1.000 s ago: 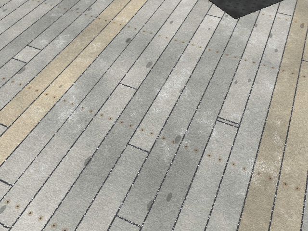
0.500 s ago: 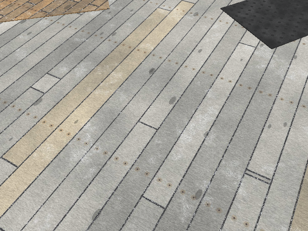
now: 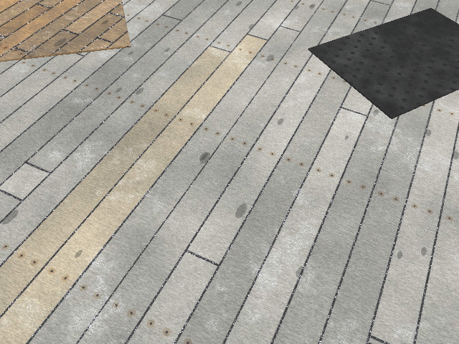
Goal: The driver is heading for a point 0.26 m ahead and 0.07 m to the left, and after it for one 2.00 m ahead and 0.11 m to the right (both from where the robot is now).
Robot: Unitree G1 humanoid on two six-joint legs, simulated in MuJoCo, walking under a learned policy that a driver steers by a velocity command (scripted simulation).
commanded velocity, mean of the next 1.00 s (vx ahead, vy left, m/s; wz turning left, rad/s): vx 0.50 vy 0.00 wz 0.06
